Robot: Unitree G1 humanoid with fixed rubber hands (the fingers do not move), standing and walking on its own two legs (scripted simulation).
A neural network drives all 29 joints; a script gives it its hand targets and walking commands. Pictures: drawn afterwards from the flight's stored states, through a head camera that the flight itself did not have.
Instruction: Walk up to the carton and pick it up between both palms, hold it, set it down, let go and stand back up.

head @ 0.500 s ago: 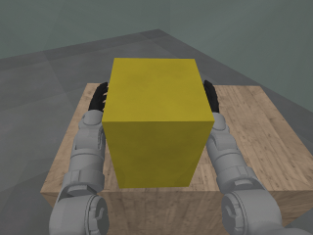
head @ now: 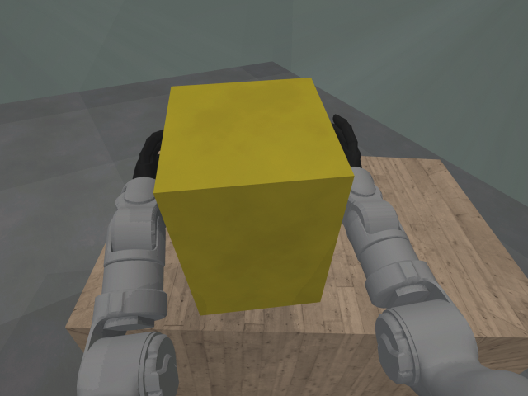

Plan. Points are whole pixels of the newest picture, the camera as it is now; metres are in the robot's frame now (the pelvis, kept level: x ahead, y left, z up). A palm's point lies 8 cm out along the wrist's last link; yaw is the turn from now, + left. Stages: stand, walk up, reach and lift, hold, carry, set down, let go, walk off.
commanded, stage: reach and lift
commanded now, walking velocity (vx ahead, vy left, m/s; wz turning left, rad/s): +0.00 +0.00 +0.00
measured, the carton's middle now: (252, 203) +0.37 -0.01 +0.14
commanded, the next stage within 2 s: hold in 1.06 s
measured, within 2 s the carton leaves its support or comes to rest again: neither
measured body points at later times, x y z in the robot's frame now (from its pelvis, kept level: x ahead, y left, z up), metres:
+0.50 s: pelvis +0.00 +0.00 +0.00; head -0.05 +0.01 +0.45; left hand +0.39 +0.13 +0.20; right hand +0.39 -0.16 +0.22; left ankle +0.02 +0.12 -0.75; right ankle +0.02 -0.12 -0.75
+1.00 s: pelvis -0.01 -0.01 +0.00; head -0.07 +0.00 +0.44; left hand +0.39 +0.14 +0.23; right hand +0.39 -0.15 +0.25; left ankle +0.02 +0.12 -0.75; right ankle +0.02 -0.12 -0.75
